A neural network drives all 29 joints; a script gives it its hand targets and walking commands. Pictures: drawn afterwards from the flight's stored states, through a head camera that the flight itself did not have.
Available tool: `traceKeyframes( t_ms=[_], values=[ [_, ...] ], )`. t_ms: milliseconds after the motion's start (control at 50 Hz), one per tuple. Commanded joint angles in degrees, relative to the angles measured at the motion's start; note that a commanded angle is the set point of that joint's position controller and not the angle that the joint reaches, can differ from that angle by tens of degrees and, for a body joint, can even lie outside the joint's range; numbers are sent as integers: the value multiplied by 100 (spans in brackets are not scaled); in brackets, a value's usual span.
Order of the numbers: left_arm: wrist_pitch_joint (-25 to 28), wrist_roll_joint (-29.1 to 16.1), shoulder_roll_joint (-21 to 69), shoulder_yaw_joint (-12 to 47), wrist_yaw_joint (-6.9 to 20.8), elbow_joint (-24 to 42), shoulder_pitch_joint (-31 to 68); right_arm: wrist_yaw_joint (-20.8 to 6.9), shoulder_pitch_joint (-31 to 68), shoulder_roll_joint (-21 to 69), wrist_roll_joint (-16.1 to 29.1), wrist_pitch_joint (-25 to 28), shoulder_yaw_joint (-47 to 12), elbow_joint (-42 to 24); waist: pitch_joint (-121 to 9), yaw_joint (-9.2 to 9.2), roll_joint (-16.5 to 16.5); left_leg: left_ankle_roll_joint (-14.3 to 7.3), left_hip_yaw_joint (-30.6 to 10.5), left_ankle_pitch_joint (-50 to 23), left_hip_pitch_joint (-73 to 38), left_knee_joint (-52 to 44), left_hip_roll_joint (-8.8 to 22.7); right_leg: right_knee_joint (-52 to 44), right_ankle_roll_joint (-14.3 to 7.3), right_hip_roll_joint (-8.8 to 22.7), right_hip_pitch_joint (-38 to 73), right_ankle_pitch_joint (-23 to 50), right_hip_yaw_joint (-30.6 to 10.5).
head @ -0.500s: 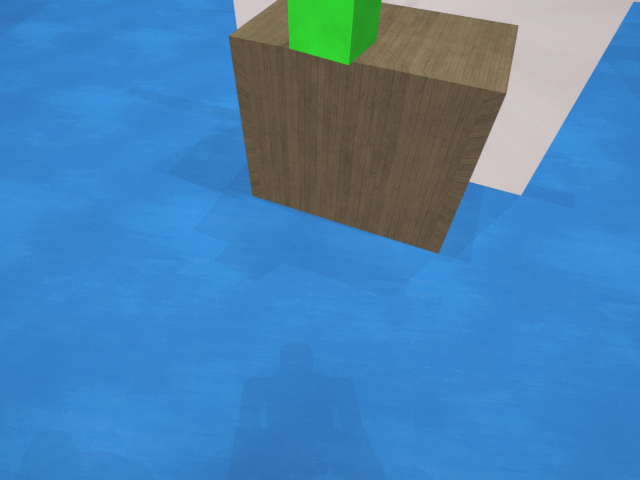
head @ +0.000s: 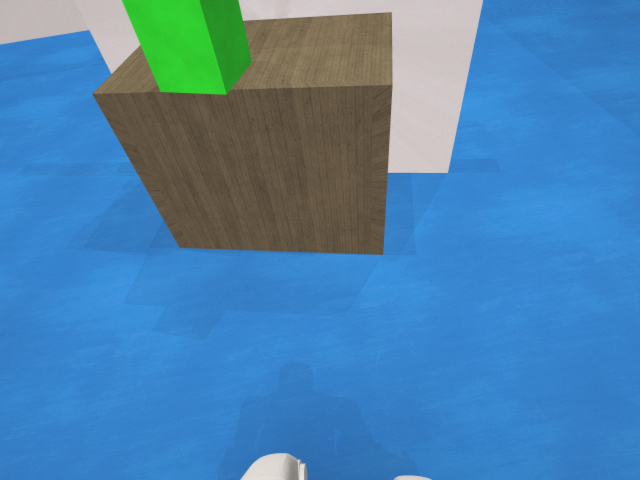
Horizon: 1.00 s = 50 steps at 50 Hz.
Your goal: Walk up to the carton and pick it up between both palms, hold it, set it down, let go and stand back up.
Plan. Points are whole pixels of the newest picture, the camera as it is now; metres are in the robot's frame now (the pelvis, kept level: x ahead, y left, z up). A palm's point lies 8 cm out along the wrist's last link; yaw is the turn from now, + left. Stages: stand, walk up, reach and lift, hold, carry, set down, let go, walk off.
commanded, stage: walk up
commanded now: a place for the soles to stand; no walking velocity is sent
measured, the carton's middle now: (193, 31) +1.18 +0.37 +0.09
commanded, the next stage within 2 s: none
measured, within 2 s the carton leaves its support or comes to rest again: neither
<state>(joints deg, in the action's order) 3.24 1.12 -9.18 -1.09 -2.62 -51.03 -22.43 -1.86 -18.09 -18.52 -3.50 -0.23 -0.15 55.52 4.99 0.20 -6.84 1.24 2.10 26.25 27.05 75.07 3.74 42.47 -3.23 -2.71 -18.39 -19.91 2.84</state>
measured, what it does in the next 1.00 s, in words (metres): walks ahead: left foot, then right foot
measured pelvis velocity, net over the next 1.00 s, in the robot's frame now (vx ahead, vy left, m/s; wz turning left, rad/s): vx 0.43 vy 0.21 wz -0.16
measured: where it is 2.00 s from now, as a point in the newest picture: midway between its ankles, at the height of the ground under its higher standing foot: (223, 323)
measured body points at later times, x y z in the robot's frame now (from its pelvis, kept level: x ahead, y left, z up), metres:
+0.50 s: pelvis +0.24 +0.12 -0.01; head +0.27 +0.13 +0.44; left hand +0.31 +0.38 -0.15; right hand +0.29 -0.13 -0.14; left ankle +0.34 +0.25 -0.71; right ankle +0.12 -0.01 -0.63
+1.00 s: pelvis +0.43 +0.21 +0.01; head +0.44 +0.19 +0.46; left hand +0.50 +0.45 -0.11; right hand +0.49 -0.05 -0.14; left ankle +0.58 +0.37 -0.67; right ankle +0.36 +0.06 -0.71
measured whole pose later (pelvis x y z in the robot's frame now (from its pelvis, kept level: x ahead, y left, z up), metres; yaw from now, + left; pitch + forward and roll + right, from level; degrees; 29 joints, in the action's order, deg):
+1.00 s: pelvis +0.43 +0.21 +0.01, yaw -9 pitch -3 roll -2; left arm 6.0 2.7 -9.2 -2.6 -3.5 -45.6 -23.5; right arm -3.9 -11.8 -15.4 -3.3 -2.3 1.4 48.4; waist 4.4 1.7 -5.4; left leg 3.4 -1.1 15.5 34.8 53.5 9.4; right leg 37.0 2.8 3.7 -10.0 -23.9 1.6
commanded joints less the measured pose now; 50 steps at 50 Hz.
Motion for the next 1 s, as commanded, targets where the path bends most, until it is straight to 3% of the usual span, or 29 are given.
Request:
traceKeyframes(
  t_ms=[0, 160, 240, 280, 300, 320, 340, 360, 380, 400, 420, 440, 500, 540, 580, 600, 620, 640, 660, 680, 720, 760, 780, 820, 860, 880, 920, 960, 980],
  values=[
    [291, 58, -1139, -224, 1, 335, -437, -82, -432, -241, -11, -28, 11, -373, 581, -124, 1250, 249, -485, -612, 1023, -415, 446, -3015, -859, 1817, -190, -1217, -2670],
    [445, 121, -1108, -269, 55, 384, -707, -175, 714, -165, -11, 29, -11, -839, 816, 29, 1230, 333, -447, -2114, 1847, -1926, 750, -2863, -761, 1619, 608, -207, -1838],
    [416, 233, -1189, -306, 95, 531, -599, -186, 1055, -24, 7, 187, -9, -1011, 653, 149, 1519, 77, -150, -2304, 814, -3097, 679, -2377, -631, 1574, 585, 956, -1252],
    [337, 322, -1310, -340, 122, 625, -475, -149, 598, -71, 6, 236, 85, -913, 528, -10, 1555, -26, -15, -2001, -329, -3534, 495, -2093, -522, 1676, 307, 1223, -1204],
    [275, 358, -1375, -354, 137, 653, -383, -121, 140, -156, 20, 250, 165, -792, 451, -198, 1412, -41, 131, -1889, -1007, -3716, 342, -1659, -487, 1665, 109, 1188, -1161],
    [205, 376, -1310, -311, 176, 665, -347, -84, -586, -380, 40, 272, 320, -618, 189, -552, 905, -104, 307, -1836, -1953, -3998, 110, -594, -379, 1360, -134, 1367, -918],
    [135, 294, -942, -141, 196, 598, -703, -20, -1273, -627, 9, 292, 437, -338, -596, -607, -23, -202, 112, -1823, -2964, -4023, 174, 945, -277, 785, -164, 1142, -406],
    [80, 108, -530, -11, 236, 747, -1326, -6, -1448, -1228, 65, 269, 570, -478, -1143, -527, -1420, -844, -2368, -1147, -3695, -4912, 1543, 2960, 87, -89, -1253, -767, -94],
    [40, -68, -580, -12, 166, 963, -1292, 62, -1099, -1525, 340, 194, 655, -653, -1320, -540, -1582, -1431, -4236, 912, -3317, -6332, 2196, 3784, 49, -213, -1756, -1651, -509],
    [16, -59, -868, -52, 138, 973, -805, 112, -559, -1210, 424, 143, 569, -861, -748, -497, -872, -1424, -4212, 2230, -2556, -6766, 2212, 4050, 70, 188, -1804, -1402, -796],
    [34, -60, -933, -65, 164, 1044, -339, 167, -305, -986, 401, 134, 556, -926, -208, -453, -448, -1405, -3304, 1752, -2172, -6524, 2080, 3971, 76, 423, -1963, -1146, -714],
    [57, -42, -947, -52, 168, 993, -188, 205, -200, -897, 246, 149, 517, -950, -104, -442, -357, -1572, -2726, 1175, -2158, -6163, 2064, 3671, 105, 547, -2013, -1139, -640],
    [28, 16, -868, -78, 169, 926, -213, 151, -31, -449, 121, 242, 394, -974, -307, -227, -215, -1606, -1527, -195, -1199, -5783, 1886, 2324, 108, 710, -934, -1609, -659],
    [19, 5, -674, -83, 138, 936, -224, 123, 152, -471, 47, 266, 358, -991, -304, -110, -532, -1643, -1082, -924, -1096, -5529, 1830, 1447, 55, 658, -700, -1583, -484],
    [99, 27, -560, -82, 85, 935, -322, 77, 536, -328, 27, 194, 242, -1137, -442, 101, -51, -1325, -346, -1142, -633, -4901, 1503, -31, -10, 561, 217, -163, -216],
    [155, 35, -518, -129, 69, 766, -869, 59, 762, -320, -28, 119, 177, -1176, -736, 431, 252, -1082, 28, -549, -27, -4175, 1290, -815, -72, 397, 1331, 791, -24],
    [160, 72, -726, -253, 35, 634, -1402, 17, 777, -168, -100, 24, 98, -1246, -967, 634, 965, -724, 368, 630, 761, -3219, 849, -1045, -58, 432, 2272, 893, -330],
    [131, 107, -1170, -405, -45, 701, -1566, -27, 619, 160, -101, -42, -3, -1338, -847, 696, 2192, -284, 637, 1371, 1741, -1608, 235, -1796, -187, 1569, 2476, -598, -2540],
    [61, 50, -1575, -472, -172, 963, -1390, -53, 276, -45, -86, -193, 19, -1333, -615, 435, 1699, -21, 50, 1184, 1882, -850, 134, -3103, -535, 2841, 1626, -2702, -4842],
    [14, -62, -1693, -553, -291, 981, -1037, -81, 336, -430, 19, -321, 123, -1320, -196, 412, 1198, 78, -307, 921, 2018, -401, 336, -3356, -736, 3031, 1214, -3473, -5108],
    [76, -25, -1341, -466, -334, 1123, -317, -57, 440, -432, 19, -341, 184, -1134, 565, 253, 1414, 234, -459, 170, 2587, -24, 552, -2940, -1020, 2732, 966, -2783, -4059],
    [239, -14, -1023, -375, -297, 1080, -169, -72, 297, -447, -22, -269, 172, -968, 571, 137, 1450, 365, -575, -162, 2268, -379, 628, -2591, -934, 2270, 658, -1559, -2981],
    [310, 14, -986, -370, -234, 1065, -77, -89, 200, -339, 21, -241, 169, -906, 470, 54, 1635, 450, -614, -387, 2020, -508, 652, -2556, -939, 2163, 534, -965, -2666],
    [414, 63, -942, -379, -201, 943, -187, -140, 397, -248, -27, -201, 199, -967, 325, 209, 1430, 432, -540, -584, 1853, -704, 613, -2300, -1078, 2104, 768, 678, -2243],
    [442, 107, -1015, -424, -169, 926, -149, -153, 376, -85, 2, -189, 223, -985, 128, 106, 1594, 416, -520, -766, 1751, -1093, 610, -2004, -1097, 2108, 936, 2085, -1757],
    [451, 122, -1040, -428, -157, 882, -180, -148, 600, -9, 0, -178, 198, -1051, 98, 144, 1455, 339, -467, -827, 1582, -1377, 625, -1939, -1050, 2014, 855, 2399, -1643],
    [398, 174, -1203, -458, -128, 921, -92, -203, 708, 129, 27, -104, 189, -1145, 9, 106, 1752, 244, -253, -1058, 1164, -2136, 586, -1739, -931, 1908, 933, 2621, -1229],
    [319, 201, -1310, -485, -93, 913, 58, -256, 685, 196, 47, -30, 202, -1184, -154, 13, 1881, 59, -38, -1386, 269, -2853, 490, -1622, -723, 1711, 529, 2071, -766],
    [270, 231, -1427, -505, -58, 946, 188, -275, 554, 161, 80, -7, 257, -1156, -119, -84, 1698, 4, 155, -1490, -254, -3089, 383, -1554, -681, 1714, 233, 1830, -617]
  ],
)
